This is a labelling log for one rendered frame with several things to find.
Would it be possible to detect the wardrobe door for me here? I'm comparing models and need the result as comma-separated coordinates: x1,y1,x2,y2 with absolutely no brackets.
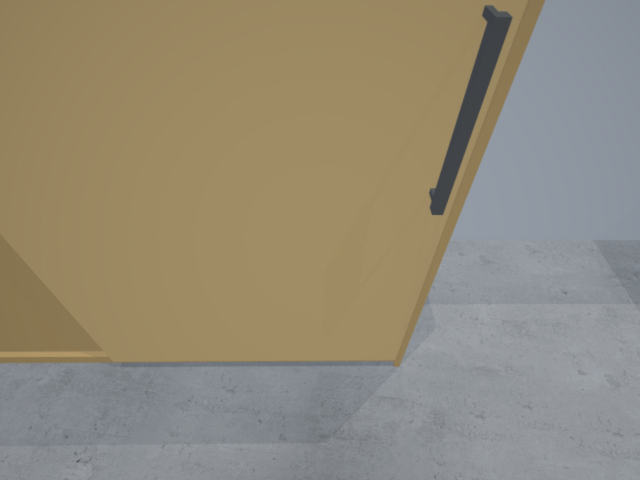
0,0,528,362
0,234,103,351

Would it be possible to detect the handle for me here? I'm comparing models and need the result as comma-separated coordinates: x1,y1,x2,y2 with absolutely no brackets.
429,5,513,215

